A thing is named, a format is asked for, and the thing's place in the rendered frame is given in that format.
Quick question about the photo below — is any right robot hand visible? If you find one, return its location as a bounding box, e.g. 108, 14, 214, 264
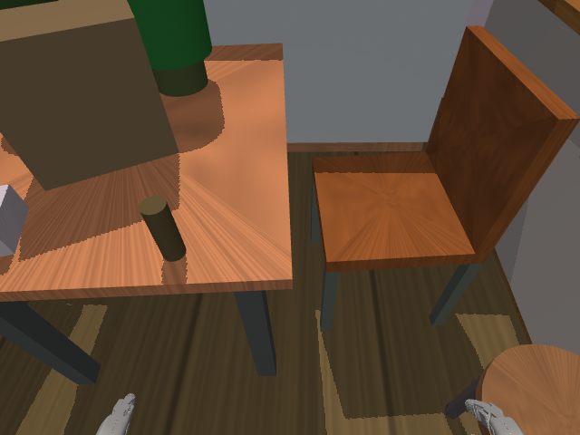
465, 399, 525, 435

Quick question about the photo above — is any stool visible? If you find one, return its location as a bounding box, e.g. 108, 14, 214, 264
444, 343, 580, 435

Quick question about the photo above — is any chair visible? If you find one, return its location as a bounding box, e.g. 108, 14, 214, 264
311, 25, 580, 333

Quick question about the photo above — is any table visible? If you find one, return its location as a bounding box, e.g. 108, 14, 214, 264
0, 43, 293, 384

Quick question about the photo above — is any left robot hand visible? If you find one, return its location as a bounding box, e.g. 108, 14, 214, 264
96, 393, 135, 435

